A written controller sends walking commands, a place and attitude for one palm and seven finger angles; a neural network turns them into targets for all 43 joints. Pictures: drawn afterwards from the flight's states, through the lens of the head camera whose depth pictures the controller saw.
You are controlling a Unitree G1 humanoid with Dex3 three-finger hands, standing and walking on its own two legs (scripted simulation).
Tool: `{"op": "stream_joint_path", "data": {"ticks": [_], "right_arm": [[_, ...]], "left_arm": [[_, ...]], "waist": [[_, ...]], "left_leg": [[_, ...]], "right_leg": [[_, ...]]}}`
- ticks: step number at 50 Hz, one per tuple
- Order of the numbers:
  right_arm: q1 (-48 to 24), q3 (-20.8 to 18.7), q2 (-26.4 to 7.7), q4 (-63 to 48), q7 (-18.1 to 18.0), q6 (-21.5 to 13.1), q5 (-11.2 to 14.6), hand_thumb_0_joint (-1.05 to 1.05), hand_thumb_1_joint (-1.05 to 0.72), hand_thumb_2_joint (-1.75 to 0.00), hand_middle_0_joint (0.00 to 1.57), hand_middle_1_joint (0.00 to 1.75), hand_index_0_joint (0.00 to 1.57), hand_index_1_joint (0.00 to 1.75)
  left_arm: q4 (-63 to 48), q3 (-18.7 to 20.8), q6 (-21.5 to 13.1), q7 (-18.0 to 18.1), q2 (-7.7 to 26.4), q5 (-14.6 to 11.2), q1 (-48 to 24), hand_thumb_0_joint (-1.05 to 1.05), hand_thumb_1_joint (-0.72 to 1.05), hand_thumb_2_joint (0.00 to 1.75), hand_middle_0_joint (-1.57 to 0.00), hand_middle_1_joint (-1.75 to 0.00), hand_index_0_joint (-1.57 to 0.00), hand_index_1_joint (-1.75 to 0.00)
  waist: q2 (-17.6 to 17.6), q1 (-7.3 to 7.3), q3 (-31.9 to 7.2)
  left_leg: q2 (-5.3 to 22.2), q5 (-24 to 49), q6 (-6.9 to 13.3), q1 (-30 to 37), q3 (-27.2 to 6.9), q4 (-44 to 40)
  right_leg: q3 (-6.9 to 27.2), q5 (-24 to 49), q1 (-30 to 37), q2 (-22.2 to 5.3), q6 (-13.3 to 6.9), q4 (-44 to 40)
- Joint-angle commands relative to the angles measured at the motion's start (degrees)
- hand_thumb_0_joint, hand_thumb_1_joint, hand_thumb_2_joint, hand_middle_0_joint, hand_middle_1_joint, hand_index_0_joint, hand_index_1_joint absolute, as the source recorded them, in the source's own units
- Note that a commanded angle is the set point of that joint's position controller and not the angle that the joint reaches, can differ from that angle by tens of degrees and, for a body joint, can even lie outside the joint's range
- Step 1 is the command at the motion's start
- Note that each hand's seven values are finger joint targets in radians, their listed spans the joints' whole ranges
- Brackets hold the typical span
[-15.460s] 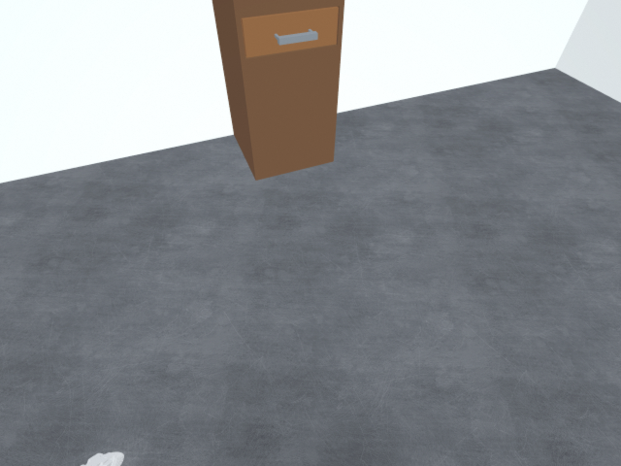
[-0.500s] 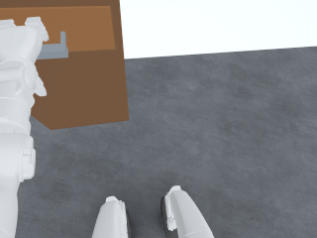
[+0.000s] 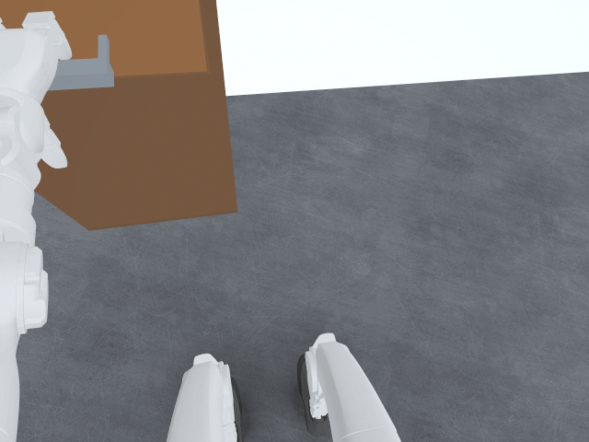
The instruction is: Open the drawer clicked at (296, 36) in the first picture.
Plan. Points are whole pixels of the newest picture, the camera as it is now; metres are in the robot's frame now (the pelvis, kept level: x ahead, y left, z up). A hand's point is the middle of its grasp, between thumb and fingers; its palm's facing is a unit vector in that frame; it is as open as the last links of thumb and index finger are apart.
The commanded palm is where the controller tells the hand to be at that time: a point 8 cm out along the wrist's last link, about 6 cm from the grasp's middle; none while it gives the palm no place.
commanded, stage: close the thumb around the handle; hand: left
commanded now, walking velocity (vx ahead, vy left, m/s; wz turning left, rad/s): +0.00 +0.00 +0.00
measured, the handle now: (42, 61) +0.61 +0.25 +0.03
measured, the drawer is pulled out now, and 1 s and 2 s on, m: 0.00 0.00 0.11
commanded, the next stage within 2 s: pull the drawer open in 0.76 s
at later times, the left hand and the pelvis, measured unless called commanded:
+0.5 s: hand (42, 99) +0.57 +0.25 +0.02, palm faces -0.05 -0.02 -1.00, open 8.7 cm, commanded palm +0.57 +0.23 +0.06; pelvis +0.02 +0.00 +0.01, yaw +0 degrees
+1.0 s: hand (44, 103) +0.57 +0.25 +0.01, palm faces -0.07 -0.02 -1.00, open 5.5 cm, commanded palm +0.55 +0.24 +0.06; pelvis +0.03 +0.00 +0.01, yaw +0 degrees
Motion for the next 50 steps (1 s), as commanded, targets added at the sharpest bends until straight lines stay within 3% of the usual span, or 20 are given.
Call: {"op": "stream_joint_path", "data": {"ticks": [1,3,6,11,16,18,19,22,25,28,30,32,33,35,39,42,43,47,48,50], "right_arm": [[13.2,-4.2,-11.2,-0.5,-1.2,-0.1,0.0,0.00,-0.90,-0.90,0.20,0.30,0.20,0.30],[13.3,-4.2,-11.0,-0.3,-1.2,-0.3,-0.1,0.00,-0.90,-0.90,0.20,0.30,0.20,0.30],[13.4,-4.1,-11.0,-0.2,-1.4,-0.4,-0.2,0.00,-0.90,-0.90,0.20,0.30,0.20,0.30],[13.8,-4.9,-10.7,0.1,-0.8,-0.7,-0.7,0.00,-0.90,-0.90,0.20,0.30,0.20,0.30],[14.0,-5.4,-10.7,1.0,-0.4,-0.6,-1.0,0.00,-0.90,-0.90,0.20,0.30,0.20,0.30],[14.3,-5.5,-10.7,1.2,-0.4,-0.6,-1.1,0.00,-0.90,-0.90,0.20,0.30,0.20,0.30],[14.2,-5.5,-11.0,1.5,-0.4,-0.5,-1.3,0.00,-0.90,-0.90,0.20,0.30,0.20,0.30],[14.1,-5.7,-10.5,1.8,0.0,-0.4,-1.3,0.00,-0.90,-0.90,0.20,0.30,0.20,0.30],[13.9,-5.5,-10.9,1.8,0.0,-0.1,-1.3,0.00,-0.90,-0.90,0.20,0.30,0.20,0.30],[13.9,-5.5,-10.7,1.9,0.1,0.2,-1.3,0.00,-0.90,-0.90,0.20,0.30,0.20,0.30],[13.6,-5.4,-10.9,1.8,0.1,0.5,-1.2,0.00,-0.90,-0.90,0.20,0.30,0.20,0.30],[13.5,-5.3,-10.5,1.8,0.0,0.4,-1.2,0.00,-0.90,-0.90,0.20,0.30,0.20,0.30],[13.4,-5.4,-10.6,1.6,-0.2,0.4,-1.2,0.00,-0.90,-0.90,0.20,0.30,0.20,0.30],[13.1,-5.5,-10.5,1.4,-0.2,0.1,-1.4,0.00,-0.90,-0.90,0.20,0.30,0.20,0.30],[12.5,-5.3,-10.5,1.5,-0.3,0.1,-1.3,0.00,-0.90,-0.90,0.20,0.30,0.20,0.30],[12.7,-5.3,-10.6,1.6,-0.4,0.0,-1.4,0.00,-0.90,-0.90,0.20,0.30,0.20,0.30],[12.7,-5.3,-10.7,1.5,-0.4,0.1,-1.5,0.00,-0.90,-0.90,0.20,0.30,0.20,0.30],[12.3,-5.9,-10.3,1.2,0.3,0.3,-1.6,0.00,-0.90,-0.90,0.20,0.30,0.20,0.30],[12.2,-5.9,-10.3,1.1,0.4,0.5,-1.6,0.00,-0.90,-0.90,0.20,0.30,0.20,0.30],[11.9,-6.1,-10.2,0.9,0.5,0.7,-1.4,0.00,-0.90,-0.90,0.20,0.30,0.20,0.30]], "left_arm": [[-8.3,2.8,1.4,0.0,16.9,-0.7,-22.6,0.00,-0.50,0.30,-0.30,-1.20,-0.30,-1.20],[-8.4,2.4,0.7,-0.3,16.5,-0.7,-23.3,0.00,-0.50,0.30,-0.30,-1.20,-0.30,-1.20],[-8.0,2.8,-0.3,-0.4,16.9,-0.8,-22.2,0.00,-0.33,0.37,-0.31,-1.22,-0.31,-1.22],[-10.9,2.2,-2.0,0.9,13.8,-0.8,-21.5,0.00,-0.05,0.49,-0.33,-1.25,-0.33,-1.25],[-10.9,1.5,-1.4,2.4,12.0,-0.4,-22.0,0.00,0.23,0.61,-0.35,-1.28,-0.35,-1.28],[-12.9,2.5,-1.8,2.8,13.2,-0.5,-23.7,0.00,0.34,0.66,-0.36,-1.29,-0.36,-1.29],[-13.6,4.2,-1.9,3.2,15.5,-0.4,-23.6,0.00,0.40,0.68,-0.36,-1.30,-0.36,-1.30],[-12.6,2.4,-1.0,3.9,12.1,-0.5,-22.6,0.00,0.56,0.76,-0.38,-1.31,-0.38,-1.31],[-11.3,3.6,0.1,4.3,14.2,-0.6,-21.6,0.00,0.73,0.83,-0.39,-1.33,-0.39,-1.33],[-11.3,2.5,0.6,4.4,12.6,-0.5,-21.9,0.00,0.90,0.90,-0.40,-1.35,-0.40,-1.35],[-9.9,3.2,1.1,4.2,13.6,-0.6,-20.4,0.00,0.90,0.90,-0.40,-1.35,-0.40,-1.35],[-9.4,1.5,1.1,3.9,11.3,-0.7,-21.6,0.00,0.90,0.90,-0.40,-1.35,-0.40,-1.35],[-10.5,1.7,0.7,4.0,11.9,-0.5,-22.6,0.00,0.90,0.90,-0.40,-1.35,-0.40,-1.35],[-13.7,3.2,-0.6,4.1,13.7,-0.3,-22.7,0.00,0.90,0.90,-0.40,-1.35,-0.40,-1.35],[-11.3,3.5,-1.1,3.9,13.7,-0.8,-19.8,0.00,0.90,0.90,-0.40,-1.35,-0.40,-1.35],[-12.3,4.4,-1.3,4.3,15.1,-0.6,-21.4,0.00,0.90,0.90,-0.40,-1.35,-0.40,-1.35],[-12.3,4.6,-1.2,4.5,15.7,-0.4,-21.0,0.00,0.90,0.90,-0.40,-1.35,-0.40,-1.35],[-14.6,4.6,-1.6,4.4,12.5,-1.1,-15.0,0.00,0.90,0.90,-0.40,-1.35,-0.40,-1.35],[-14.3,5.3,-1.6,4.4,12.8,-1.4,-12.2,0.00,0.90,0.90,-0.40,-1.35,-0.40,-1.35],[-15.1,4.9,-1.6,4.3,11.7,-1.8,-10.3,0.00,0.90,0.90,-0.40,-1.35,-0.40,-1.35]], "waist": [[6.8,-1.01,-31.0],[6.8,-1.40,-30.4],[6.0,-1.14,-28.7],[8.4,-0.59,-31.4],[8.6,-1.08,-31.0],[8.8,-1.08,-33.3],[10.1,-0.43,-34.4],[9.6,-0.85,-33.5],[8.5,-0.41,-32.6],[9.3,-0.67,-33.0],[7.6,-0.45,-31.9],[7.3,-1.31,-30.2],[7.7,-1.46,-30.7],[9.9,-0.31,-34.3],[7.2,-0.44,-31.0],[7.2,-0.56,-32.4],[8.5,-0.13,-32.8],[9.1,1.92,-36.0],[8.5,2.83,-35.8],[7.3,3.08,-35.2]], "left_leg": [[-2.2,10.8,1.2,24.3,-3.2,-9.9],[-2.1,10.5,1.2,24.1,-3.2,-9.8],[-2.2,10.1,1.3,22.6,-3.1,-10.0],[-1.8,13.7,0.7,26.9,-3.9,-10.0],[-1.4,16.2,0.3,29.3,-4.5,-9.8],[-1.4,17.5,0.4,30.4,-4.6,-9.6],[-1.4,18.9,0.1,31.2,-4.7,-9.5],[-1.4,20.8,0.0,32.2,-4.6,-9.6],[-1.6,19.7,0.3,30.5,-3.9,-9.9],[-1.6,21.5,0.1,32.2,-4.1,-10.2],[-1.6,21.1,0.3,31.0,-3.8,-10.3],[-1.6,20.1,0.4,30.4,-3.9,-10.7],[-1.6,20.0,0.4,30.7,-3.6,-10.5],[-1.7,21.8,0.3,32.5,-3.7,-10.1],[-1.7,20.7,0.5,29.9,-3.4,-9.9],[-1.8,20.4,0.7,29.5,-3.1,-9.6],[-1.9,20.8,0.5,29.8,-3.2,-9.6],[-1.6,26.0,0.1,33.6,-3.2,-9.7],[-1.6,26.2,0.0,33.6,-3.0,-10.0],[-1.5,25.8,0.0,33.6,-2.9,-10.6]], "right_leg": [[0.5,4.6,16.8,3.0,-1.9,-9.4],[0.5,4.5,16.4,3.0,-1.9,-9.5],[0.6,4.5,16.9,3.0,-2.0,-9.6],[0.1,5.9,15.5,3.1,-2.3,-9.1],[-0.2,6.9,13.6,3.2,-2.3,-9.1],[-0.1,7.8,14.6,3.2,-2.2,-8.9],[-0.1,8.5,14.9,3.2,-2.4,-8.6],[-0.3,9.6,15.0,3.3,-2.3,-9.1],[-0.1,9.8,16.9,3.3,-2.2,-9.6],[-0.3,10.6,16.7,3.3,-2.2,-9.7],[-0.3,10.8,17.6,3.3,-2.2,-9.9],[-0.3,10.4,17.1,3.3,-2.2,-10.2],[0.0,10.6,17.1,3.2,-2.0,-10.4],[0.1,11.6,18.3,3.3,-2.3,-9.9],[0.2,11.4,18.5,3.3,-2.1,-9.8],[0.4,11.8,19.2,3.3,-2.1,-9.6],[0.3,11.8,19.0,3.2,-2.1,-9.3],[0.2,15.1,20.6,3.3,-2.3,-8.9],[0.1,15.6,21.6,3.4,-2.3,-9.0],[0.2,15.9,22.6,3.5,-2.2,-9.6]]}}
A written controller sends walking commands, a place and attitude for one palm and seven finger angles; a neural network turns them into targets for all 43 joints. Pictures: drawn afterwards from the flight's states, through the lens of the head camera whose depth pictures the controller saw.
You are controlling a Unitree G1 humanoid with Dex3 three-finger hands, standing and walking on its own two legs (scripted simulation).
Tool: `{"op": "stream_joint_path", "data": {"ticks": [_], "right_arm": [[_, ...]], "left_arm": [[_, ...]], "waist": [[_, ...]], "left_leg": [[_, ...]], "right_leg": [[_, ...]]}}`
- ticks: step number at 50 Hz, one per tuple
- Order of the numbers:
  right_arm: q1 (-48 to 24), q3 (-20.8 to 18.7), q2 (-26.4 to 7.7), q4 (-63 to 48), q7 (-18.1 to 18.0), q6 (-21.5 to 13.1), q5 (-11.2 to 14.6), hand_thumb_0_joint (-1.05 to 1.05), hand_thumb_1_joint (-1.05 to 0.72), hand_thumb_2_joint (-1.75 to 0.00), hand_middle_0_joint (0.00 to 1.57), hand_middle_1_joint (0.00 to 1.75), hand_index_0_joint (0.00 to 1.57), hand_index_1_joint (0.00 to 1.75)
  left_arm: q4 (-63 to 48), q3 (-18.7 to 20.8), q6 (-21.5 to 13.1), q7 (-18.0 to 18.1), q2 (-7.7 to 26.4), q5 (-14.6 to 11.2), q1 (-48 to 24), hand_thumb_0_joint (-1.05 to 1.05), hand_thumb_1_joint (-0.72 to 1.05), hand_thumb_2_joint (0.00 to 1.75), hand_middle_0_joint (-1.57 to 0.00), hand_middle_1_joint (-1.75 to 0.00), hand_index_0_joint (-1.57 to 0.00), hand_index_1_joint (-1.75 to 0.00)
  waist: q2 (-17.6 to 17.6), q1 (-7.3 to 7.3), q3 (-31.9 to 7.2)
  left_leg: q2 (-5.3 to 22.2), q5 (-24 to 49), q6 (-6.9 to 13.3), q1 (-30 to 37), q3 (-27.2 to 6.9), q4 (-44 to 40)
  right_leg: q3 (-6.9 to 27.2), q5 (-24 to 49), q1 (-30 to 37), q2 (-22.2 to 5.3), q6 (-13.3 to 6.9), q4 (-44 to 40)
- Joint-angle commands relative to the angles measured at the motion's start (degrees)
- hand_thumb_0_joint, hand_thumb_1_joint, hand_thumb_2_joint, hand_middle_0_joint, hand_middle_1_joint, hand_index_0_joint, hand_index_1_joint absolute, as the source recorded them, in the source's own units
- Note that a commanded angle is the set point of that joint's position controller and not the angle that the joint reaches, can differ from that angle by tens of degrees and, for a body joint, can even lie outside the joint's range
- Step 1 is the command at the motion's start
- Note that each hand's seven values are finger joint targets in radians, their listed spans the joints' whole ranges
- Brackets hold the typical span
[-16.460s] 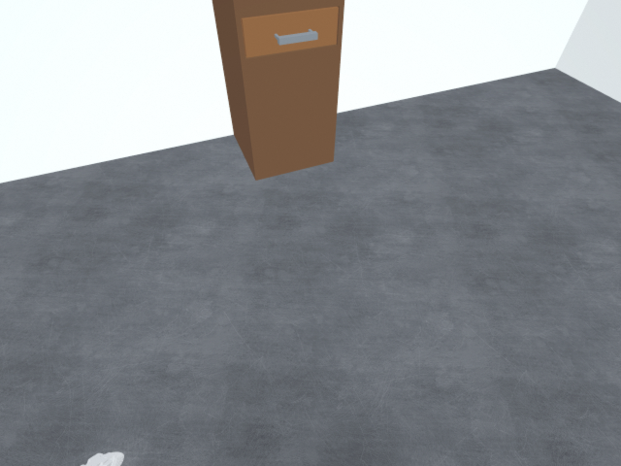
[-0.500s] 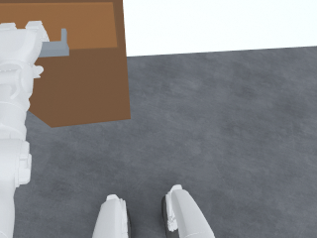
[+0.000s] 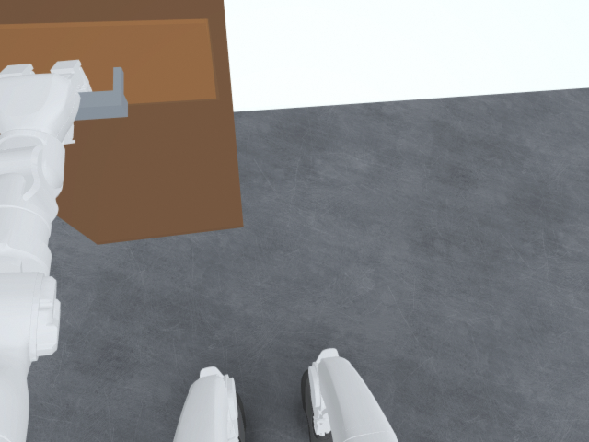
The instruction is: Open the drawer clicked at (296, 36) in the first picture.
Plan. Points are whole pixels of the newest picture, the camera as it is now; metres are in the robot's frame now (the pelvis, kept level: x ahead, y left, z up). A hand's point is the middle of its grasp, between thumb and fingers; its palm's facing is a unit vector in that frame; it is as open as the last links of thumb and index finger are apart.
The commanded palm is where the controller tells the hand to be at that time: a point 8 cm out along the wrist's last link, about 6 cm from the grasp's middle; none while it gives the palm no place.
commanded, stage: pull the drawer open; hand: left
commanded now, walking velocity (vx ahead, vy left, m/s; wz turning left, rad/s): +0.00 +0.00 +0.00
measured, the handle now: (60, 93) +0.58 +0.25 +0.02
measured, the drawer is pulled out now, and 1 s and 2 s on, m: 0.00 0.11 0.23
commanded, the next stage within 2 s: none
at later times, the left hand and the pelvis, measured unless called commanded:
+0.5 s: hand (59, 165) +0.49 +0.25 +0.00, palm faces -0.04 -0.05 -1.00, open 5.6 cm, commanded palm +0.45 +0.25 +0.05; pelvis +0.03 +0.01 +0.02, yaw -1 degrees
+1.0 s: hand (56, 204) +0.43 +0.25 +0.00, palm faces -0.05 -0.02 -1.00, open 5.5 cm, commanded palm +0.40 +0.25 +0.05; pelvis +0.02 +0.00 +0.03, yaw +0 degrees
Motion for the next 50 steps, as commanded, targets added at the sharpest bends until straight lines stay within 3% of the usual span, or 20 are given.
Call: {"op": "stream_joint_path", "data": {"ticks": [1,4,10,11,13,14,16,18,20,21,24,28,31,33,36,38,40,45,47,50], "right_arm": [[11.8,-4.4,-10.6,-1.1,-0.4,0.3,0.2,0.00,-0.90,-0.90,0.20,0.30,0.20,0.30],[11.5,-4.5,-10.8,-0.8,-0.4,0.6,0.3,0.00,-0.90,-0.90,0.20,0.30,0.20,0.30],[10.4,-5.0,-10.7,-0.8,-0.4,1.1,0.3,0.00,-0.90,-0.90,0.20,0.30,0.20,0.30],[10.1,-5.2,-10.5,-0.9,-0.3,1.2,0.3,0.00,-0.90,-0.90,0.20,0.30,0.20,0.30],[9.8,-5.5,-10.4,-0.7,-0.1,1.3,0.2,0.00,-0.90,-0.90,0.20,0.30,0.20,0.30],[9.5,-5.7,-10.3,-0.8,0.0,1.4,0.0,0.00,-0.90,-0.90,0.20,0.30,0.20,0.30],[8.7,-5.7,-10.2,-1.1,0.1,1.6,0.2,0.00,-0.90,-0.90,0.20,0.30,0.20,0.30],[8.1,-5.9,-10.3,-1.2,0.2,2.0,0.1,0.00,-0.90,-0.90,0.20,0.30,0.20,0.30],[7.5,-6.2,-9.9,-1.5,0.4,2.2,0.2,0.00,-0.90,-0.90,0.20,0.30,0.20,0.30],[7.0,-6.3,-9.8,-1.5,0.4,2.3,0.3,0.00,-0.90,-0.90,0.20,0.30,0.20,0.30],[6.1,-6.4,-9.8,-1.7,0.3,2.5,0.3,0.00,-0.90,-0.90,0.20,0.30,0.20,0.30],[4.9,-6.6,-9.3,-2.3,0.5,2.8,0.3,0.00,-0.90,-0.90,0.20,0.30,0.20,0.30],[3.7,-6.6,-9.1,-2.7,0.3,2.9,0.6,0.00,-0.90,-0.90,0.20,0.30,0.20,0.30],[3.2,-6.5,-9.1,-2.7,0.1,2.9,0.5,0.00,-0.90,-0.90,0.20,0.30,0.20,0.30],[2.1,-6.4,-8.8,-3.0,-0.1,2.8,0.6,0.00,-0.90,-0.90,0.20,0.30,0.20,0.30],[1.7,-6.3,-9.0,-2.9,-0.3,2.8,0.6,0.00,-0.90,-0.90,0.20,0.30,0.20,0.30],[1.4,-6.5,-8.6,-3.1,-0.5,2.7,0.7,0.00,-0.90,-0.90,0.20,0.30,0.20,0.30],[0.9,-6.6,-8.3,-3.6,-0.5,2.3,0.8,0.00,-0.90,-0.90,0.20,0.30,0.20,0.30],[0.4,-6.5,-8.4,-3.8,-0.6,2.3,0.7,0.00,-0.90,-0.90,0.20,0.30,0.20,0.30],[-0.2,-6.4,-8.1,-4.2,-0.7,2.2,1.0,0.00,-0.90,-0.90,0.20,0.30,0.20,0.30]], "left_arm": [[-12.1,2.9,-0.4,2.4,13.4,-1.9,-16.8,0.00,0.90,0.90,-0.40,-1.35,-0.40,-1.35],[-12.1,3.8,-0.5,2.6,13.8,-2.4,-13.9,0.00,0.90,0.90,-0.40,-1.35,-0.40,-1.35],[-14.3,5.2,-1.2,3.7,12.9,-2.7,-6.3,0.00,0.90,0.90,-0.40,-1.35,-0.40,-1.35],[-14.4,3.8,-1.1,4.0,10.5,-2.6,-5.3,0.00,0.90,0.90,-0.40,-1.35,-0.40,-1.35],[-16.8,4.6,-1.7,4.9,10.5,-2.6,-4.6,0.00,0.90,0.90,-0.40,-1.35,-0.40,-1.35],[-16.2,5.3,-1.6,5.3,10.4,-2.6,-1.3,0.00,0.90,0.90,-0.40,-1.35,-0.40,-1.35],[-16.5,4.9,-1.4,5.9,8.8,-2.8,1.4,0.00,0.90,0.90,-0.40,-1.35,-0.40,-1.35],[-17.4,5.8,-1.3,6.8,9.1,-2.6,3.3,0.00,0.90,0.90,-0.40,-1.35,-0.40,-1.35],[-19.1,5.0,-1.1,7.6,7.0,-2.4,5.3,0.00,0.90,0.90,-0.40,-1.35,-0.40,-1.35],[-18.4,4.2,-0.6,7.9,5.7,-2.5,6.1,0.00,0.90,0.90,-0.40,-1.35,-0.40,-1.35],[-19.9,5.0,-0.4,8.8,6.1,-2.1,6.5,0.00,0.90,0.90,-0.40,-1.35,-0.40,-1.35],[-22.4,4.2,0.0,9.9,3.4,-2.4,10.2,0.00,0.90,0.90,-0.40,-1.35,-0.40,-1.35],[-22.1,3.2,0.4,10.1,2.0,-2.5,10.4,0.00,0.90,0.90,-0.40,-1.35,-0.40,-1.35],[-22.7,4.4,0.1,10.4,3.5,-2.2,10.4,0.00,0.90,0.90,-0.40,-1.35,-0.40,-1.35],[-21.7,3.2,0.4,10.7,1.8,-2.1,11.6,0.00,0.90,0.90,-0.40,-1.35,-0.40,-1.35],[-21.7,4.2,0.3,10.9,3.2,-1.8,11.6,0.00,0.90,0.90,-0.40,-1.35,-0.40,-1.35],[-22.4,2.5,0.3,11.1,1.2,-1.5,10.4,0.00,0.90,0.90,-0.40,-1.35,-0.40,-1.35],[-23.0,1.9,0.4,11.2,-0.4,-2.0,12.5,0.00,0.90,0.90,-0.40,-1.35,-0.40,-1.35],[-24.0,3.9,0.1,11.1,1.3,-2.6,15.5,0.00,0.90,0.90,-0.40,-1.35,-0.40,-1.35],[-24.4,3.5,-0.1,10.7,0.3,-2.9,19.0,0.00,0.90,0.90,-0.40,-1.35,-0.40,-1.35]], "waist": [[7.3,2.16,-33.5],[5.2,2.65,-32.3],[2.9,5.00,-31.4],[3.1,4.73,-30.8],[3.9,5.33,-32.1],[3.5,6.38,-31.9],[1.3,6.60,-29.7],[1.6,7.24,-29.4],[1.8,7.67,-29.9],[1.1,7.24,-28.4],[0.1,7.63,-28.3],[1.8,8.56,-28.8],[-0.7,7.93,-26.1],[-0.2,8.61,-26.7],[-0.6,8.36,-24.3],[-0.8,8.69,-24.7],[-0.7,8.13,-24.9],[-1.6,8.54,-25.3],[-1.6,9.79,-26.9],[-2.4,10.20,-24.4]], "left_leg": [[-2.0,26.9,0.3,28.3,-2.8,-8.1],[-1.9,26.7,0.5,27.6,-2.3,-8.8],[-2.0,28.3,0.4,28.2,-1.6,-10.3],[-1.9,29.2,0.3,29.1,-1.5,-10.5],[-1.7,32.0,0.1,30.9,-1.4,-10.3],[-1.8,32.7,0.1,31.0,-1.2,-10.5],[-2.0,31.6,0.2,29.4,-0.6,-11.1],[-1.8,33.3,0.1,30.5,-0.7,-11.5],[-1.8,35.1,0.0,32.1,-0.5,-11.8],[-1.8,34.0,0.0,31.6,-0.3,-12.0],[-1.8,34.0,0.0,31.9,-0.3,-12.5],[-1.8,36.8,-0.3,34.9,-0.5,-13.1],[-2.1,32.3,-0.1,32.8,0.0,-13.8],[-2.3,31.3,-0.1,32.7,0.2,-14.0],[-2.7,28.5,0.0,31.2,0.7,-14.3],[-2.8,27.7,0.0,31.1,0.5,-14.4],[-2.8,27.3,0.0,31.6,0.5,-14.3],[-2.9,26.0,0.0,31.9,0.6,-14.7],[-3.1,26.7,0.0,32.0,0.7,-14.9],[-3.1,25.5,0.0,30.9,1.1,-15.5]], "right_leg": [[-0.1,17.2,18.5,2.8,-2.3,-6.9],[0.0,18.1,19.9,2.7,-2.1,-7.2],[0.2,20.5,23.3,2.6,-2.2,-7.8],[0.2,20.8,22.9,2.6,-2.2,-8.1],[0.2,22.3,23.0,2.5,-2.2,-7.8],[0.3,22.9,24.0,2.6,-2.2,-7.8],[0.4,23.4,25.6,2.5,-2.2,-8.4],[0.5,24.2,25.6,2.4,-2.3,-8.3],[0.4,24.8,26.0,2.4,-2.3,-8.6],[0.4,24.6,26.0,2.4,-2.3,-9.0],[0.6,24.8,26.8,2.3,-2.3,-8.9],[0.4,25.3,27.1,2.2,-2.4,-9.3],[0.5,23.9,27.8,2.2,-2.4,-10.2],[0.7,23.7,28.4,2.1,-2.5,-10.0],[0.9,22.6,28.2,2.1,-2.6,-10.6],[1.0,21.8,27.9,2.0,-2.6,-10.3],[0.9,21.3,27.3,2.0,-2.6,-10.5],[1.0,20.3,27.8,2.0,-2.6,-10.8],[1.3,21.6,30.0,2.0,-2.7,-10.6],[1.3,21.2,30.5,2.0,-2.6,-11.1]]}}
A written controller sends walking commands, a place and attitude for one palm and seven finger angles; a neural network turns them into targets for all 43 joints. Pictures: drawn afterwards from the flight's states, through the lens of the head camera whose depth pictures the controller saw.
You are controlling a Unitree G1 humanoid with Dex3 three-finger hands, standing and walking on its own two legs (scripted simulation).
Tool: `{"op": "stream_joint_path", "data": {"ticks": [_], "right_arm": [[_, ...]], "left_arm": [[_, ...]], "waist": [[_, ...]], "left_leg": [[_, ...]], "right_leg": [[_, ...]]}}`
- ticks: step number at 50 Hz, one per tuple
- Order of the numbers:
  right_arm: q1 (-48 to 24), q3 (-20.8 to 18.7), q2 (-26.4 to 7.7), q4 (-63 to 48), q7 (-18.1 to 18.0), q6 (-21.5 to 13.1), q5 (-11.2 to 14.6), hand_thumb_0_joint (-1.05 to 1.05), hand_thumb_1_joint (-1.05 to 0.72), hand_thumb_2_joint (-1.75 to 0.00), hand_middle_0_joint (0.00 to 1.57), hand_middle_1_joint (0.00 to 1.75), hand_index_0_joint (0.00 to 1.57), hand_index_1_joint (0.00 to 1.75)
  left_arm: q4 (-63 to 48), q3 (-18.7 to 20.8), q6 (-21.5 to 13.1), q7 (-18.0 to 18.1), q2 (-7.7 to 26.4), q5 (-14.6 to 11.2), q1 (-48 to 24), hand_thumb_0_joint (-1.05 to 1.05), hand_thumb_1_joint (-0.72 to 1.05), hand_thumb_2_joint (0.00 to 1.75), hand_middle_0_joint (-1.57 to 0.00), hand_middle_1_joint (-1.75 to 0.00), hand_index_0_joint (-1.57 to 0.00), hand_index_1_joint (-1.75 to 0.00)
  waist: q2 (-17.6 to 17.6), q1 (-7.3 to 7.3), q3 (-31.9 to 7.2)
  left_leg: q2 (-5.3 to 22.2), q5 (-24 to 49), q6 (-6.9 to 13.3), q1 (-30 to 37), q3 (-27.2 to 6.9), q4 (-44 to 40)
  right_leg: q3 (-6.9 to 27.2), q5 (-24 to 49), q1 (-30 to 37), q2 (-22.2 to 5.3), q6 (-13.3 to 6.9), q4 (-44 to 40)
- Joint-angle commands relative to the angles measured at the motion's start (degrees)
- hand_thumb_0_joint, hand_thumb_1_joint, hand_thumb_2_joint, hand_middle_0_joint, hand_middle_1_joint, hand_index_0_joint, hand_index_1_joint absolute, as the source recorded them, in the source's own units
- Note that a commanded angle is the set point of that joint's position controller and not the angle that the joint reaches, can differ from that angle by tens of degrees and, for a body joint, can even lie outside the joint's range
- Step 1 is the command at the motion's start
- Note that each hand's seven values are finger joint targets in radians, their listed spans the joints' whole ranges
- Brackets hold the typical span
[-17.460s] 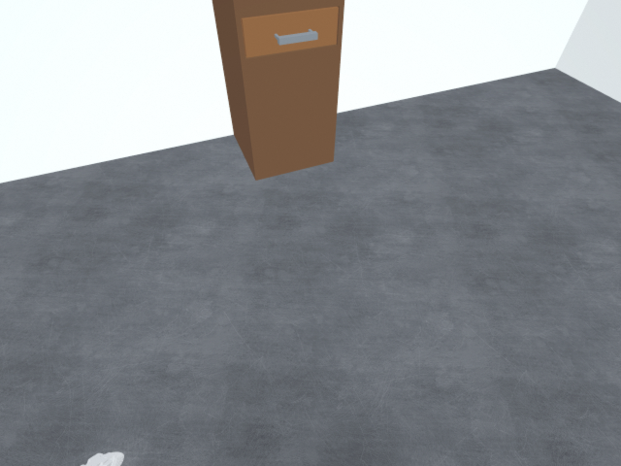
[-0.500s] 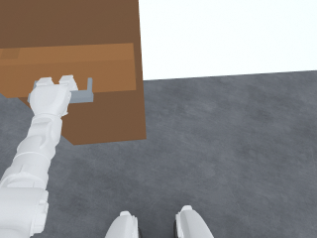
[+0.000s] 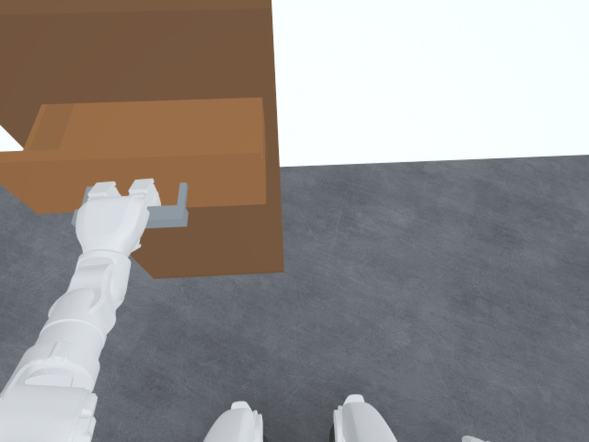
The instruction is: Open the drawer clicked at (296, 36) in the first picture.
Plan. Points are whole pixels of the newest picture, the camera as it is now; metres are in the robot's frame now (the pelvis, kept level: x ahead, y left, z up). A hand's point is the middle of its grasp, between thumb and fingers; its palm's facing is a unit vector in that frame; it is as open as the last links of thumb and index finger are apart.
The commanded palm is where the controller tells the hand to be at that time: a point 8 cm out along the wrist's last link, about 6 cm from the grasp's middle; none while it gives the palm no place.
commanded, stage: pull the drawer open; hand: left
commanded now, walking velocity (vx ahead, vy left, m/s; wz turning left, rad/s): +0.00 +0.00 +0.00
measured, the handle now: (134, 204) +0.45 +0.25 -0.01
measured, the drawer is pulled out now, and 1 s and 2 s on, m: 0.11 0.23 0.30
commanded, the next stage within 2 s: open the thumb to release the handle in 1.74 s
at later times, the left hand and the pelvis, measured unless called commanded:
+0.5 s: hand (122, 279) +0.34 +0.25 -0.03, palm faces -0.03 -0.03 -1.00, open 5.5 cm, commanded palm +0.31 +0.25 +0.02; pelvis +0.00 +0.00 +0.01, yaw +0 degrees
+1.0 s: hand (114, 322) +0.28 +0.25 -0.03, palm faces -0.02 -0.02 -1.00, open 5.5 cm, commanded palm +0.25 +0.24 +0.02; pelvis +0.00 -0.01 +0.01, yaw +1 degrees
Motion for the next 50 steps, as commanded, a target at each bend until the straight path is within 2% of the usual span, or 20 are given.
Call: {"op": "stream_joint_path", "data": {"ticks": [1,3,6,8,9,12,15,17,19,21,23,28,29,34,35,39,41,42,45,50], "right_arm": [[5.3,-3.3,-8.7,-4.1,-1.0,-1.1,0.1,0.00,-0.90,-0.90,0.20,0.30,0.20,0.30],[5.0,-3.4,-8.6,-4.1,-0.9,-1.2,0.0,0.00,-0.90,-0.90,0.20,0.30,0.20,0.30],[4.1,-3.6,-8.4,-4.4,-0.8,-1.4,0.1,0.00,-0.90,-0.90,0.20,0.30,0.20,0.30],[3.7,-3.4,-8.6,-4.2,-0.8,-1.4,0.1,0.00,-0.90,-0.90,0.20,0.30,0.20,0.30],[3.7,-3.5,-8.5,-4.2,-0.9,-1.5,0.0,0.00,-0.90,-0.90,0.20,0.30,0.20,0.30],[2.7,-3.6,-8.5,-4.7,-0.8,-1.6,-0.1,0.00,-0.90,-0.90,0.20,0.30,0.20,0.30],[2.1,-3.7,-8.2,-5.0,-0.7,-1.8,0.1,0.00,-0.90,-0.90,0.20,0.30,0.20,0.30],[1.3,-3.5,-8.5,-5.3,-1.1,-1.9,0.0,0.00,-0.90,-0.90,0.20,0.30,0.20,0.30],[0.9,-3.4,-8.0,-5.6,-1.2,-2.1,0.2,0.00,-0.90,-0.90,0.20,0.30,0.20,0.30],[0.1,-3.3,-8.0,-5.8,-1.4,-2.4,0.3,0.00,-0.90,-0.90,0.20,0.30,0.20,0.30],[-0.3,-3.1,-8.0,-5.9,-1.6,-2.7,0.2,0.00,-0.90,-0.90,0.20,0.30,0.20,0.30],[-1.6,-2.9,-7.5,-6.8,-1.6,-3.2,0.2,0.00,-0.90,-0.90,0.20,0.30,0.20,0.30],[-1.6,-2.9,-7.4,-6.7,-1.7,-3.4,0.2,0.00,-0.90,-0.90,0.20,0.30,0.20,0.30],[-3.0,-2.7,-7.2,-8.1,-1.7,-3.6,0.1,0.00,-0.90,-0.90,0.20,0.30,0.20,0.30],[-3.4,-2.6,-7.1,-8.3,-1.7,-3.6,0.2,0.00,-0.90,-0.90,0.20,0.30,0.20,0.30],[-4.0,-2.5,-6.9,-8.9,-1.7,-4.0,0.1,0.00,-0.90,-0.90,0.20,0.30,0.20,0.30],[-4.5,-2.4,-6.7,-9.1,-1.6,-4.3,0.1,0.00,-0.90,-0.90,0.20,0.30,0.20,0.30],[-4.9,-2.2,-7.0,-9.3,-1.6,-4.3,0.0,0.00,-0.90,-0.90,0.20,0.30,0.20,0.30],[-5.4,-2.3,-6.6,-9.5,-1.7,-4.6,-0.1,0.00,-0.90,-0.90,0.20,0.30,0.20,0.30],[-5.9,-2.3,-6.3,-10.4,-1.3,-5.3,-0.3,0.00,-0.90,-0.90,0.20,0.30,0.20,0.30]], "left_arm": [[-10.0,5.2,-0.4,1.9,12.7,-2.0,-8.9,0.00,0.90,0.90,-0.40,-1.35,-0.40,-1.35],[-11.3,6.1,-0.7,2.2,12.9,-1.8,-6.5,0.00,0.90,0.90,-0.40,-1.35,-0.40,-1.35],[-12.5,5.7,-0.6,2.8,11.2,-2.0,-2.1,0.00,0.90,0.90,-0.40,-1.35,-0.40,-1.35],[-13.1,6.7,-0.2,3.2,12.6,-1.7,-2.3,0.00,0.90,0.90,-0.40,-1.35,-0.40,-1.35],[-14.0,6.2,-0.2,3.5,11.9,-1.4,-2.3,0.00,0.90,0.90,-0.40,-1.35,-0.40,-1.35],[-17.6,6.9,0.5,4.2,11.5,-1.6,1.4,0.00,0.90,0.90,-0.40,-1.35,-0.40,-1.35],[-19.1,4.3,1.6,4.7,8.5,-1.7,2.5,0.00,0.90,0.90,-0.40,-1.35,-0.40,-1.35],[-20.9,7.0,2.0,4.8,11.3,-2.0,4.3,0.00,0.90,0.90,-0.40,-1.35,-0.40,-1.35],[-21.5,5.3,2.6,4.7,9.2,-2.1,5.9,0.00,0.90,0.90,-0.40,-1.35,-0.40,-1.35],[-21.6,5.7,2.9,4.7,9.2,-2.3,7.8,0.00,0.90,0.90,-0.40,-1.35,-0.40,-1.35],[-23.0,6.1,2.7,4.7,10.1,-2.1,7.3,0.00,0.90,0.90,-0.40,-1.35,-0.40,-1.35],[-24.9,4.9,3.1,5.0,8.1,-1.7,10.0,0.00,0.90,0.90,-0.40,-1.35,-0.40,-1.35],[-25.0,4.9,3.1,5.1,8.0,-1.7,10.3,0.00,0.90,0.90,-0.40,-1.35,-0.40,-1.35],[-28.1,6.0,3.8,5.0,8.2,-1.9,17.5,0.00,0.90,0.90,-0.40,-1.35,-0.40,-1.35],[-29.4,5.3,3.8,5.1,7.7,-1.8,16.7,0.00,0.90,0.90,-0.40,-1.35,-0.40,-1.35],[-31.9,5.7,4.1,5.1,7.5,-2.0,20.2,0.00,0.90,0.90,-0.40,-1.35,-0.40,-1.35],[-32.9,4.9,4.4,5.3,6.4,-2.0,21.9,0.00,0.90,0.90,-0.40,-1.35,-0.40,-1.35],[-33.8,5.9,4.5,5.4,7.3,-2.0,22.5,0.00,0.90,0.90,-0.40,-1.35,-0.40,-1.35],[-35.1,4.3,4.7,5.8,5.8,-1.6,22.5,0.00,0.90,0.90,-0.40,-1.35,-0.40,-1.35],[-39.4,2.9,5.1,6.3,3.5,-1.8,29.3,0.00,0.90,0.90,-0.40,-1.35,-0.40,-1.35]], "waist": [[-1.8,1.79,-23.5],[-0.5,2.59,-24.2],[-1.7,2.70,-22.1],[-1.0,2.95,-21.1],[-1.9,2.66,-21.6],[0.0,3.57,-23.1],[-0.9,2.60,-20.7],[-1.2,3.61,-21.8],[-0.8,3.28,-20.3],[-2.0,3.40,-19.2],[-1.1,3.58,-19.3],[-0.3,3.63,-18.3],[-1.6,3.57,-17.7],[-0.8,5.23,-18.8],[-1.5,4.49,-18.1],[-0.4,5.13,-17.5],[-1.1,4.63,-16.4],[-0.3,5.19,-17.0],[0.0,4.48,-15.9],[-0.6,4.95,-17.4]], "left_leg": [[-2.4,25.1,0.4,15.0,-1.6,-6.9],[-2.4,25.9,0.2,15.6,-1.7,-6.9],[-2.5,24.5,0.3,15.1,-1.1,-7.2],[-2.4,24.0,0.2,14.7,-1.4,-7.5],[-2.3,24.9,0.2,15.3,-1.6,-7.4],[-2.3,26.6,0.0,17.2,-1.7,-7.6],[-2.1,25.0,-0.1,17.8,-1.5,-8.3],[-2.2,25.8,0.0,18.0,-1.7,-8.4],[-2.3,25.2,-0.1,18.3,-1.5,-8.7],[-2.4,23.3,-0.1,17.9,-1.3,-9.1],[-2.4,23.2,0.0,18.0,-1.5,-9.0],[-2.6,22.4,-0.2,18.6,-1.6,-9.0],[-2.6,22.3,-0.2,18.4,-1.6,-8.8],[-2.9,23.9,-0.3,18.8,-1.3,-8.8],[-2.8,23.3,-0.3,18.9,-1.5,-8.8],[-2.8,23.2,-0.4,19.0,-1.5,-8.9],[-2.8,22.7,-0.4,19.2,-1.4,-8.8],[-2.7,23.0,-0.4,19.2,-1.8,-8.9],[-2.7,21.4,-0.5,19.4,-1.6,-8.7],[-2.6,23.7,-0.6,20.9,-1.8,-8.4]], "right_leg": [[-1.3,22.5,17.7,2.4,-2.7,-5.7],[-1.4,22.6,17.4,2.4,-2.8,-5.2],[-1.2,22.1,17.9,2.4,-2.8,-6.2],[-1.4,21.4,17.3,2.4,-2.9,-5.7],[-1.5,21.8,17.1,2.4,-2.9,-5.6],[-1.5,22.4,17.8,2.4,-3.2,-5.5],[-1.8,21.1,17.0,2.5,-3.0,-6.6],[-1.5,21.9,18.7,2.5,-3.1,-6.4],[-1.6,21.7,18.4,2.4,-3.0,-6.8],[-1.6,20.5,18.6,2.4,-2.9,-7.3],[-1.4,20.3,18.4,2.3,-3.0,-7.1],[-1.9,18.5,17.1,2.3,-3.0,-7.0],[-1.9,18.7,17.2,2.4,-3.0,-7.0],[-1.5,20.9,19.5,2.3,-3.2,-6.7],[-1.6,20.4,18.8,2.3,-3.1,-6.9],[-1.7,19.9,18.9,2.4,-3.2,-6.7],[-1.8,19.7,18.5,2.4,-3.2,-7.1],[-1.9,19.1,18.4,2.4,-3.4,-6.6],[-1.9,17.8,17.0,2.3,-3.2,-6.8],[-2.1,19.1,17.7,2.4,-3.3,-6.4]]}}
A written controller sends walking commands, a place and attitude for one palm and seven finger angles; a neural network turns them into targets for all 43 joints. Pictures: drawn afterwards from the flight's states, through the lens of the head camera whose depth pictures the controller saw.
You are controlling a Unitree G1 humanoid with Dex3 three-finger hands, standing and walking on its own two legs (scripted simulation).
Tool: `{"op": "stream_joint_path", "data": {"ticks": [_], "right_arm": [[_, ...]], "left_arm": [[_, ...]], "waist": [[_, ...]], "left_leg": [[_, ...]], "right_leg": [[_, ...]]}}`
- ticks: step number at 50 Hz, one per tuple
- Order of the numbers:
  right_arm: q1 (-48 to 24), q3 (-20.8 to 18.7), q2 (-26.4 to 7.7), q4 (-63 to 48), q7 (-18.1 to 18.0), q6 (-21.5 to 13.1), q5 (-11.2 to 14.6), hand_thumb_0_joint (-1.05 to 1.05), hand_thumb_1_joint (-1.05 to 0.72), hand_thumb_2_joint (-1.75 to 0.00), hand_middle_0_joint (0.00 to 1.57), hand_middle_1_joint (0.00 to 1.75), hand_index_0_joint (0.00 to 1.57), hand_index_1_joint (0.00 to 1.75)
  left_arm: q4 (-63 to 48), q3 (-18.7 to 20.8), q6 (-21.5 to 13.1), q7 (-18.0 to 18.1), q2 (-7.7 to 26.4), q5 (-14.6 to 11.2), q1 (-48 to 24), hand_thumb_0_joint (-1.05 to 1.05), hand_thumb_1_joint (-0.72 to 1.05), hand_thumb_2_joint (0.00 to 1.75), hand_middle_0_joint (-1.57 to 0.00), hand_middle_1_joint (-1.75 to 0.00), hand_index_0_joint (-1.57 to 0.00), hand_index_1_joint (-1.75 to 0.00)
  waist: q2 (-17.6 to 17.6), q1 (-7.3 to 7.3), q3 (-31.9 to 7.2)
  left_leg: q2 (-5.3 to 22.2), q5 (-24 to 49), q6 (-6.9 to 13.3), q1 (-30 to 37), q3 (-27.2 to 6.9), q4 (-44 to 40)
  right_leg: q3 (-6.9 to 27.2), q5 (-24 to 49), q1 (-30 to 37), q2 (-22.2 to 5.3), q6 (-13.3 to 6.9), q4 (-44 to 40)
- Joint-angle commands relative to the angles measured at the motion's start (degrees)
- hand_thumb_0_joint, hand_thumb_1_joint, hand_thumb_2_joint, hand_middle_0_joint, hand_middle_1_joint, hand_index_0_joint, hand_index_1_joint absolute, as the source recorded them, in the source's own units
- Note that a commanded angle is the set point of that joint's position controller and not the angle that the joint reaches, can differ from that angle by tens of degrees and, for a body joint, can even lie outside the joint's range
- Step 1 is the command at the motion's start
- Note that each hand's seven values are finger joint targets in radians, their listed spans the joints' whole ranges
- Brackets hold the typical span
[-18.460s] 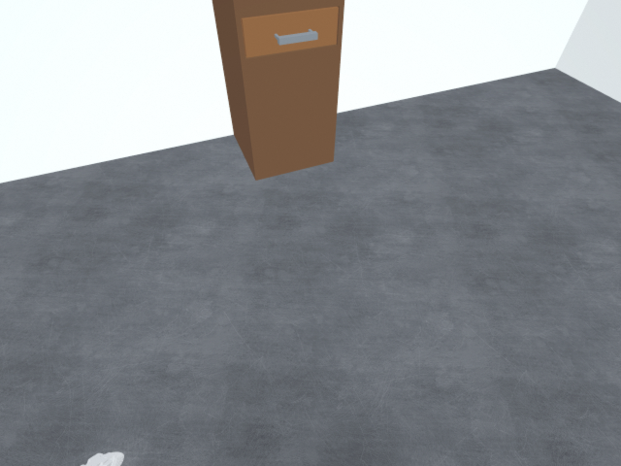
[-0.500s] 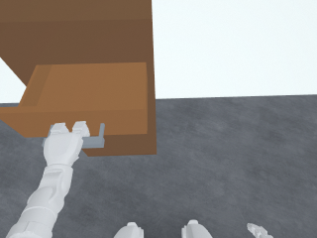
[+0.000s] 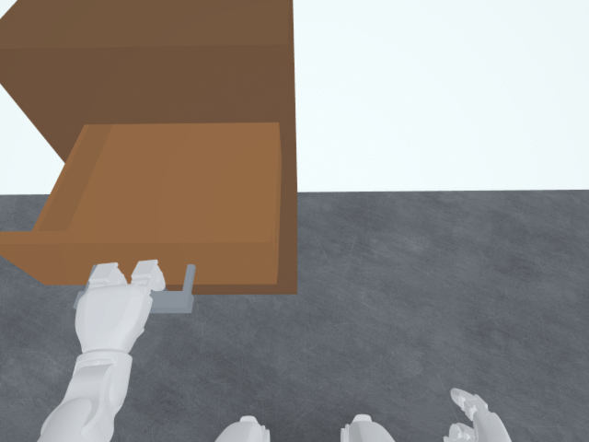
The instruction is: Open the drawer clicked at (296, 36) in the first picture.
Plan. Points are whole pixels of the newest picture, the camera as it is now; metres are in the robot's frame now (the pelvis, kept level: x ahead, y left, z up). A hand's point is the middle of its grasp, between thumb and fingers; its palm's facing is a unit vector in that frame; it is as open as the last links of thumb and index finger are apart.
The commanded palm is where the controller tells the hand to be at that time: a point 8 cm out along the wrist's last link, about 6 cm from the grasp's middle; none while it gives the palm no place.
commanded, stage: pull the drawer open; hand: left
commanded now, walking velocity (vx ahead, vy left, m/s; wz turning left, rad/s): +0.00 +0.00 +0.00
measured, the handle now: (139, 287) +0.33 +0.25 -0.02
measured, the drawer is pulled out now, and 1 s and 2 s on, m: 0.23 0.30 0.30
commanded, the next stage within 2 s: open the thumb to release the handle in 0.74 s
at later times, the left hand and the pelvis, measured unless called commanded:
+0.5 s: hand (122, 365) +0.22 +0.25 -0.04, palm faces -0.03 -0.02 -1.00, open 5.5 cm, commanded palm +0.19 +0.25 +0.01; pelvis +0.00 -0.01 -0.01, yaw +0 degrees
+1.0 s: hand (116, 370) +0.22 +0.26 -0.04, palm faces +0.00 -0.01 -1.00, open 5.8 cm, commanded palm +0.20 +0.26 +0.01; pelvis +0.00 -0.01 -0.02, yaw +1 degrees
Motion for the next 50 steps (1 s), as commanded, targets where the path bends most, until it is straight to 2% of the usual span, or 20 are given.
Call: {"op": "stream_joint_path", "data": {"ticks": [1,3,6,9,13,17,19,22,24,25,28,33,35,40,41,42,43,44,48,50], "right_arm": [[-1.7,-2.9,-7.2,-7.4,-0.4,-2.5,-0.1,0.00,-0.90,-0.90,0.20,0.30,0.20,0.30],[-2.2,-2.8,-7.2,-7.7,-0.4,-2.6,-0.3,0.00,-0.90,-0.90,0.20,0.30,0.20,0.30],[-2.9,-2.7,-7.1,-7.8,-0.4,-2.9,-0.3,0.00,-0.90,-0.90,0.20,0.30,0.20,0.30],[-3.6,-2.5,-7.0,-7.7,-0.5,-3.2,-0.5,0.00,-0.90,-0.90,0.20,0.30,0.20,0.30],[-4.3,-2.3,-6.8,-8.0,-0.5,-3.2,-0.6,0.00,-0.90,-0.90,0.20,0.30,0.20,0.30],[-5.0,-2.3,-6.8,-8.5,-0.4,-3.5,-0.8,0.00,-0.90,-0.90,0.20,0.30,0.20,0.30],[-4.8,-2.5,-6.6,-8.5,-0.4,-3.6,-0.8,0.00,-0.90,-0.90,0.20,0.30,0.20,0.30],[-5.7,-2.2,-6.6,-9.0,-0.6,-3.6,-0.7,0.00,-0.90,-0.90,0.20,0.30,0.20,0.30],[-5.7,-2.3,-6.3,-9.4,-0.6,-3.7,-0.7,0.00,-0.90,-0.90,0.20,0.30,0.20,0.30],[-6.3,-1.9,-6.4,-9.5,-0.6,-3.6,-0.7,0.00,-0.90,-0.90,0.20,0.30,0.20,0.30],[-6.8,-1.8,-6.1,-9.9,-0.6,-3.6,-0.8,0.00,-0.90,-0.90,0.20,0.30,0.20,0.30],[-7.3,-1.6,-5.9,-10.7,0.1,-3.3,-1.0,0.00,-0.90,-0.90,0.20,0.30,0.20,0.30],[-7.4,-1.7,-6.1,-10.8,0.3,-3.1,-1.1,0.00,-0.90,-0.90,0.20,0.30,0.20,0.30],[-7.1,-1.9,-6.2,-10.8,0.5,-2.9,-1.3,0.00,-0.90,-0.90,0.20,0.30,0.20,0.30],[-6.7,-2.1,-6.1,-11.1,0.6,-3.0,-1.3,0.00,-0.90,-0.90,0.20,0.30,0.20,0.30],[-6.8,-1.7,-6.9,-8.8,-0.3,-2.7,-1.5,0.00,-0.90,-0.90,0.20,0.30,0.20,0.30],[-6.5,-2.1,-6.7,-8.8,-0.6,-2.8,-2.0,0.00,-0.90,-0.90,0.20,0.30,0.20,0.30],[-5.9,-2.5,-6.5,-8.7,-0.7,-3.1,-1.7,0.00,-0.90,-0.90,0.20,0.30,0.20,0.30],[-5.7,-2.4,-6.7,-8.6,-1.1,-2.9,-1.1,0.00,-0.90,-0.90,0.20,0.30,0.20,0.30],[-5.8,-2.2,-6.8,-8.5,-1.4,-2.8,-0.9,0.00,-0.90,-0.90,0.20,0.30,0.20,0.30]], "left_arm": [[-13.9,4.8,0.7,3.2,8.3,-1.4,-0.9,0.00,0.90,0.90,-0.40,-1.35,-0.40,-1.35],[-16.1,6.0,0.7,3.4,9.4,-1.1,0.6,0.00,0.90,0.90,-0.40,-1.35,-0.40,-1.35],[-16.7,6.1,0.8,3.3,8.9,-1.4,4.4,0.00,0.90,0.90,-0.40,-1.35,-0.40,-1.35],[-17.3,6.9,0.5,3.5,9.7,-1.2,5.3,0.00,0.90,0.90,-0.40,-1.35,-0.40,-1.35],[-18.3,8.2,0.2,4.1,10.1,-1.2,8.5,0.00,0.90,0.90,-0.40,-1.35,-0.40,-1.35],[-20.9,7.7,0.0,4.5,9.5,-0.9,10.3,0.00,0.90,0.90,-0.40,-1.35,-0.40,-1.35],[-21.4,7.6,0.2,4.5,9.1,-1.3,12.0,0.00,0.90,0.90,-0.40,-1.35,-0.40,-1.35],[-23.0,8.5,0.3,4.4,10.0,-1.6,13.1,0.00,0.90,0.90,-0.40,-1.35,-0.40,-1.35],[-23.1,8.4,0.4,4.3,9.1,-1.9,17.6,0.00,0.90,0.90,-0.40,-1.35,-0.40,-1.35],[-24.2,8.6,0.3,4.3,9.5,-2.1,16.8,0.00,0.90,0.90,-0.40,-1.35,-0.40,-1.35],[-25.7,10.1,-0.2,4.4,10.5,-1.9,20.1,0.00,0.90,0.90,-0.40,-1.35,-0.40,-1.35],[-26.5,9.9,-0.7,4.4,9.1,-2.3,28.8,0.00,0.90,0.90,-0.40,-1.35,-0.40,-1.35],[-28.3,10.7,-0.8,4.6,10.4,-2.1,27.6,0.00,0.90,0.90,-0.40,-1.35,-0.40,-1.35],[-28.5,10.6,-0.4,5.2,9.8,-1.9,27.7,0.00,0.90,0.90,-0.40,-1.35,-0.40,-1.35],[-28.8,11.0,-0.4,5.3,9.8,-1.8,29.1,0.00,0.90,0.90,-0.40,-1.35,-0.40,-1.35],[-27.5,11.3,-0.6,5.8,12.5,-0.6,12.3,0.00,0.90,0.90,-0.40,-1.35,-0.40,-1.35],[-27.4,12.4,-1.1,6.1,12.8,-0.2,11.4,0.00,0.83,0.87,-0.40,-1.34,-0.40,-1.34],[-24.1,12.1,-0.7,6.2,12.0,-0.3,16.0,0.00,0.76,0.84,-0.39,-1.34,-0.39,-1.34],[-25.5,9.7,0.6,5.3,10.6,-1.7,13.5,0.00,0.48,0.72,-0.37,-1.30,-0.37,-1.30],[-25.2,8.7,1.2,4.6,10.4,-2.2,12.0,0.00,0.34,0.66,-0.36,-1.29,-0.36,-1.29]], "waist": [[-0.1,1.37,-17.1],[-0.1,2.08,-18.9],[-1.4,1.94,-16.4],[-0.3,2.01,-14.8],[-1.5,2.20,-14.9],[0.8,2.32,-15.0],[-1.0,2.36,-15.0],[-0.1,2.59,-15.1],[-1.5,2.97,-14.6],[-1.6,2.87,-14.6],[-0.4,3.74,-14.8],[-0.7,4.53,-14.1],[0.8,4.52,-14.0],[0.2,3.88,-14.8],[0.4,4.35,-15.5],[0.4,0.40,-13.4],[1.2,2.08,-15.6],[0.7,2.45,-15.3],[-0.2,1.73,-17.7],[-1.2,1.38,-16.5]], "left_leg": [[-2.3,23.7,0.4,13.8,-1.7,-7.1],[-2.3,24.8,0.3,14.2,-1.7,-6.8],[-2.5,22.0,0.4,12.7,-1.4,-6.9],[-2.7,20.8,0.3,12.0,-1.4,-6.7],[-2.9,19.5,0.5,11.1,-1.2,-5.9],[-2.8,20.0,0.5,11.9,-1.5,-5.5],[-2.9,19.8,0.5,11.6,-1.4,-5.1],[-3.0,19.2,0.5,11.2,-1.4,-5.1],[-3.1,18.8,0.5,11.0,-1.1,-4.9],[-3.2,18.3,0.5,10.5,-1.0,-4.9],[-3.3,19.1,0.4,10.6,-0.9,-4.6],[-3.2,20.8,0.3,9.8,-0.9,-4.2],[-3.2,20.4,0.1,9.6,-1.0,-4.0],[-3.1,21.5,0.2,9.6,-1.0,-3.1],[-3.0,22.2,0.1,9.8,-1.1,-3.1],[-2.6,20.6,0.3,8.3,-2.0,-1.3],[-2.8,19.9,0.2,8.9,-1.8,-1.4],[-2.9,19.8,0.4,9.2,-1.5,-1.4],[-2.8,21.8,0.3,11.3,-1.6,-2.2],[-2.9,20.4,0.5,11.0,-1.6,-2.9]], "right_leg": [[-2.0,20.1,10.9,2.4,-2.4,-6.4],[-1.7,20.8,11.6,2.2,-2.3,-5.9],[-1.6,20.1,11.8,2.2,-2.3,-6.4],[-1.4,19.2,10.8,2.1,-2.4,-6.1],[-1.1,18.6,10.5,2.0,-2.3,-5.9],[-1.3,18.1,9.5,2.0,-2.6,-5.4],[-1.1,18.9,10.0,2.0,-2.3,-5.4],[-0.9,18.5,10.4,1.9,-2.4,-5.3],[-0.7,18.7,10.8,1.9,-2.2,-5.6],[-0.4,18.6,10.6,1.8,-2.2,-5.6],[-0.2,19.3,10.5,1.8,-2.3,-4.9],[-0.1,21.4,11.0,1.8,-2.4,-4.0],[0.1,21.0,10.4,1.9,-2.5,-3.7],[0.0,22.2,9.5,2.0,-2.5,-2.9],[-0.1,22.8,10.4,2.0,-2.5,-2.6],[-0.4,21.5,5.6,1.6,-2.2,-2.0],[-0.4,19.6,5.6,1.6,-2.1,-1.6],[-0.7,19.8,6.3,1.9,-2.2,-2.0],[-0.7,21.0,7.7,1.8,-2.0,-2.9],[-0.8,20.2,8.2,1.7,-1.8,-4.0]]}}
